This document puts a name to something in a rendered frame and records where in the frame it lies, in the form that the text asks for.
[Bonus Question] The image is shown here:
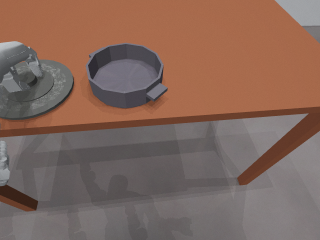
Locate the table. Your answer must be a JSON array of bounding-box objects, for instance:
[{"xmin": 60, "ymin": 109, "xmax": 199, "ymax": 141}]
[{"xmin": 0, "ymin": 0, "xmax": 320, "ymax": 212}]

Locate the left robot upper arm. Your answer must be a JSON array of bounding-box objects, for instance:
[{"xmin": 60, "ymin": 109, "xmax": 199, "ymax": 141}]
[{"xmin": 0, "ymin": 141, "xmax": 10, "ymax": 187}]

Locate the pot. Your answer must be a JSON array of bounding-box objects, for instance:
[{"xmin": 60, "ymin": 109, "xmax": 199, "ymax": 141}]
[{"xmin": 85, "ymin": 43, "xmax": 168, "ymax": 108}]

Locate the lid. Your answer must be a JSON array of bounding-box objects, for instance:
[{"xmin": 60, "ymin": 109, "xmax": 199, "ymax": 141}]
[{"xmin": 0, "ymin": 59, "xmax": 74, "ymax": 120}]

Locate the robot left hand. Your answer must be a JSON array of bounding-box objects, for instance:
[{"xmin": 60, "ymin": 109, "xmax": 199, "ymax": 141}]
[{"xmin": 0, "ymin": 41, "xmax": 43, "ymax": 93}]

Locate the robot left forearm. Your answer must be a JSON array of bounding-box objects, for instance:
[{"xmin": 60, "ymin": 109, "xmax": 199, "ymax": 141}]
[{"xmin": 0, "ymin": 53, "xmax": 10, "ymax": 129}]

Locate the knob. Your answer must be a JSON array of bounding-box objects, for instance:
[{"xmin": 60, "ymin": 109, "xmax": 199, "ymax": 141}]
[{"xmin": 18, "ymin": 72, "xmax": 38, "ymax": 87}]

